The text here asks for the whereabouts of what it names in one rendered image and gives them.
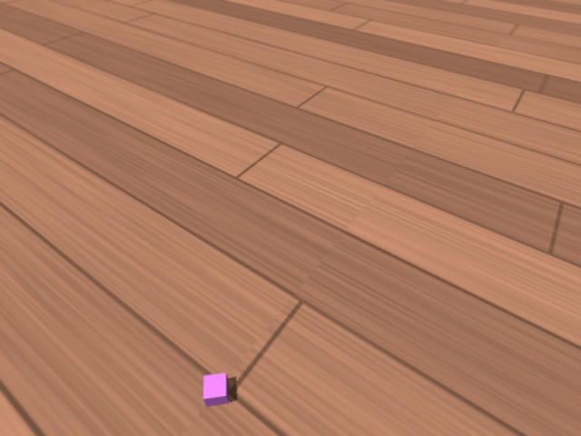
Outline cube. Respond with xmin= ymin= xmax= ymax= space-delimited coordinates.
xmin=203 ymin=372 xmax=229 ymax=407

